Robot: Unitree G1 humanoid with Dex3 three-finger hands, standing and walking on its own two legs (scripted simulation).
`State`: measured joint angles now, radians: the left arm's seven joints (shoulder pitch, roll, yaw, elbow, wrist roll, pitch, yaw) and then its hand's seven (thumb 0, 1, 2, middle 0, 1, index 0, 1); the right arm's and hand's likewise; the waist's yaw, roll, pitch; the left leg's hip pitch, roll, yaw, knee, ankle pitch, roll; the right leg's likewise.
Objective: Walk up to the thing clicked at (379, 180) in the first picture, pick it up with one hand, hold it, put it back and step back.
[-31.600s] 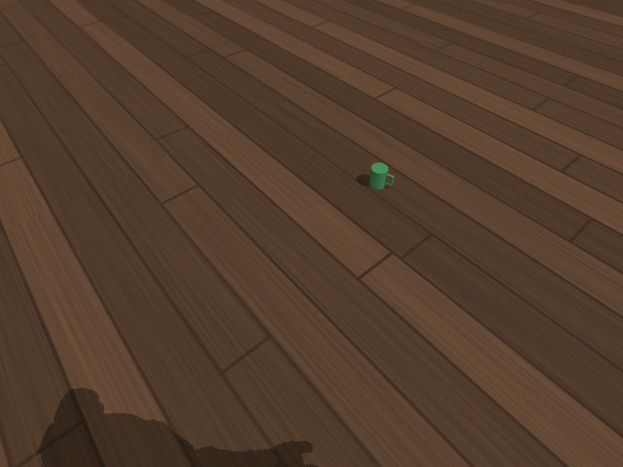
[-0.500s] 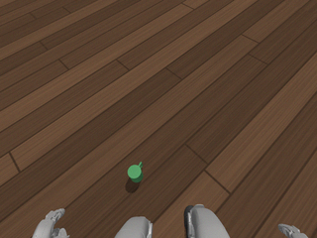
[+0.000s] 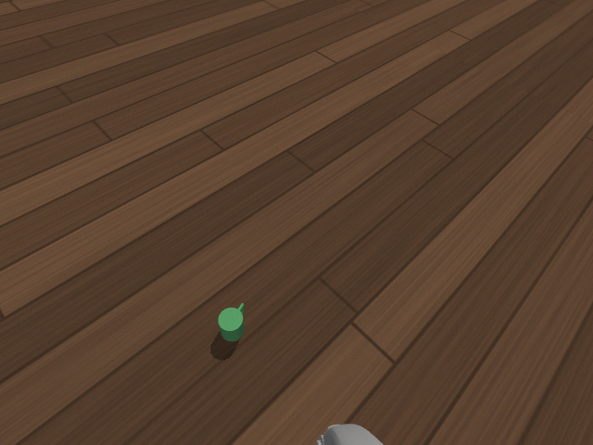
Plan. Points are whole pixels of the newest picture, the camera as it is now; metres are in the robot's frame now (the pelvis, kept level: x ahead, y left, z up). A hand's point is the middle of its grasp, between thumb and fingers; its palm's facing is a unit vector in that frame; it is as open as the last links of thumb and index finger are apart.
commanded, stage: walk up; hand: left
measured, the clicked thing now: (234, 320) +0.57 +0.15 -0.72
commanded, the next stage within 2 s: none
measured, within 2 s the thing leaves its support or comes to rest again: neither
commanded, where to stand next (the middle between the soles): +0.15 -0.06 m, yaw -5 degrees
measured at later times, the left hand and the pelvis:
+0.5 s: hand out of the picture +0.07 +0.23 -0.10, palm faces -0.03 -0.83 -0.55, open 7.4 cm; pelvis +0.04 -0.06 +0.01, yaw -2 degrees
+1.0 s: hand out of the picture +0.14 +0.28 -0.16, palm faces -0.05 -0.92 -0.40, open 7.4 cm; pelvis +0.06 +0.01 -0.01, yaw +0 degrees
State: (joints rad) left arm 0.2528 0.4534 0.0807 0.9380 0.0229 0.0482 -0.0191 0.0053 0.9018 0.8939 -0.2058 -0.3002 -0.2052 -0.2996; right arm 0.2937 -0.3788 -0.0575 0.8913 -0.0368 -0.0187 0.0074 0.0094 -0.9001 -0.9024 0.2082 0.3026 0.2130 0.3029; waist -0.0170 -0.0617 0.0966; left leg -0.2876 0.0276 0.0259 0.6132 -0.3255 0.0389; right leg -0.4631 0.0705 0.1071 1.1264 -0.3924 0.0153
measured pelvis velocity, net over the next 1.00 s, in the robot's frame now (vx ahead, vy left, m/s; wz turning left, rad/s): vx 0.06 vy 0.01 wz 0.00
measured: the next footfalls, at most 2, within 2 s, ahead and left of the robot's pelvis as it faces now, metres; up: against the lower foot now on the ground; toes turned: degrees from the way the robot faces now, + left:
right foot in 0.22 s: +0.09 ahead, -0.18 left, +0.00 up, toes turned -5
left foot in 0.74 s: +0.14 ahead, +0.12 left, +0.00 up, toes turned -1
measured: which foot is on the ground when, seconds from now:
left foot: down 0.00-0.22, up 0.24-0.72, down 0.74-1.00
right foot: up 0.00-0.20, down 0.22-0.78, up 0.80-1.00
